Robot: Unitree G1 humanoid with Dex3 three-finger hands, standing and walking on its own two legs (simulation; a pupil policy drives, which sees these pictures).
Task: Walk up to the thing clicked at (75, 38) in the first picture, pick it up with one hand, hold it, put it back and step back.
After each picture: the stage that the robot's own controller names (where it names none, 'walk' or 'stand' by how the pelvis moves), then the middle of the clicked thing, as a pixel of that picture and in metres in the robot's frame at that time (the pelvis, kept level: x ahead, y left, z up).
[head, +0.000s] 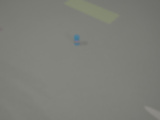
stand; (76, 40) +1.45 +0.04 -0.72
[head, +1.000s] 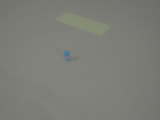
walk; (67, 56) +1.32 +0.26 -0.70
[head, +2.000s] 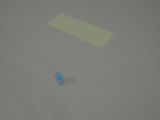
walk; (59, 79) +0.86 +0.30 -0.71
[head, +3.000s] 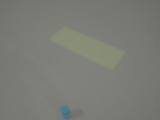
walk; (65, 112) +0.55 +0.19 -0.71
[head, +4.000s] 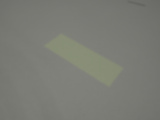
stand; out of the picture +0.41 +0.15 -0.71
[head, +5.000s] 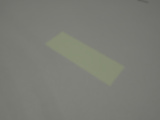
stand; out of the picture +0.40 +0.15 -0.72
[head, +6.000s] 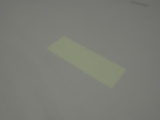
stand; out of the picture +0.41 +0.15 -0.73
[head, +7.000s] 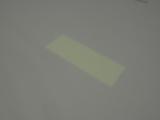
stand; out of the picture +0.39 +0.16 -0.73
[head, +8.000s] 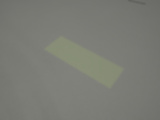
stand; out of the picture +0.39 +0.17 -0.73
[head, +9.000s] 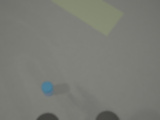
go down; (47, 89) +0.43 +0.15 -0.53
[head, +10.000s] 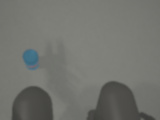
go down; (31, 60) +0.48 +0.18 -0.32
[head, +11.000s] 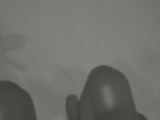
close in; out of the picture +0.47 +0.21 -0.25
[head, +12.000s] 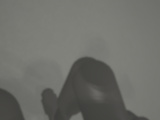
close; out of the picture +0.47 +0.24 -0.23
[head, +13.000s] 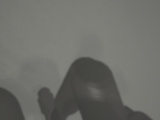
close; out of the picture +0.44 +0.23 -0.24
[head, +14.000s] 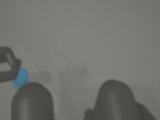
lift; (20, 79) +0.38 +0.22 -0.30
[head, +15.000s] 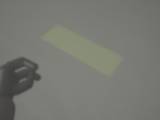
go down; out of the picture +0.32 +0.17 -0.64
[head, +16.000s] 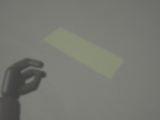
stand; out of the picture +0.32 +0.19 -0.68
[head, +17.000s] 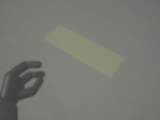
stand; out of the picture +0.31 +0.18 -0.68
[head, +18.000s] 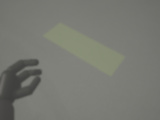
stand; out of the picture +0.31 +0.18 -0.68
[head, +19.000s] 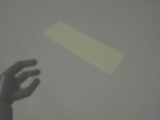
stand; out of the picture +0.31 +0.18 -0.68
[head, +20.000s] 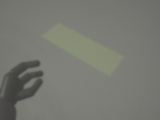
stand; out of the picture +0.31 +0.19 -0.68
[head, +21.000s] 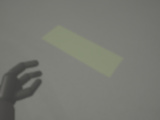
stand; out of the picture +0.31 +0.18 -0.68
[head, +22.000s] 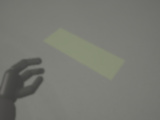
stand; out of the picture +0.31 +0.18 -0.68
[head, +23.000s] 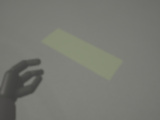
stand; out of the picture +0.30 +0.18 -0.69
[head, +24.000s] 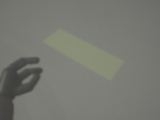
stand; out of the picture +0.31 +0.18 -0.68
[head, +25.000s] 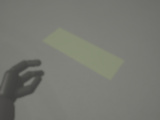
stand; out of the picture +0.30 +0.18 -0.68
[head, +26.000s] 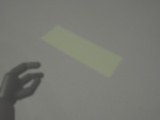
stand; out of the picture +0.31 +0.18 -0.68
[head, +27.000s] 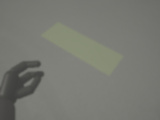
stand; out of the picture +0.31 +0.18 -0.68
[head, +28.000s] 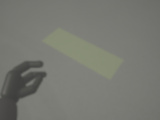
stand; out of the picture +0.31 +0.18 -0.68
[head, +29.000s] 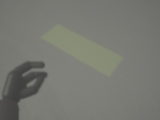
stand; out of the picture +0.30 +0.18 -0.68
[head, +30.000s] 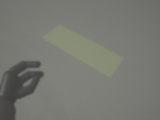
stand; out of the picture +0.31 +0.18 -0.68
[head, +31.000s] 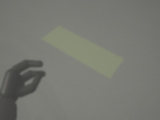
close; out of the picture +0.30 +0.18 -0.68
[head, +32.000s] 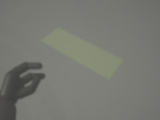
close; out of the picture +0.31 +0.18 -0.68
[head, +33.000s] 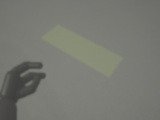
stand; out of the picture +0.31 +0.18 -0.68
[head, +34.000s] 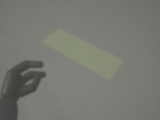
close; out of the picture +0.31 +0.18 -0.68
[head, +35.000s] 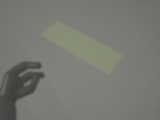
close; out of the picture +0.31 +0.18 -0.68
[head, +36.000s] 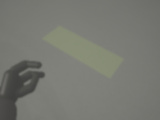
close; out of the picture +0.31 +0.18 -0.68
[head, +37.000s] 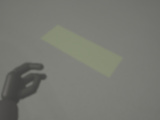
close; out of the picture +0.31 +0.18 -0.68
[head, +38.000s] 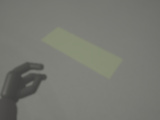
close; out of the picture +0.31 +0.18 -0.68
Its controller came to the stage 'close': yes
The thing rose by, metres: 0.03
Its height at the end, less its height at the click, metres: +0.00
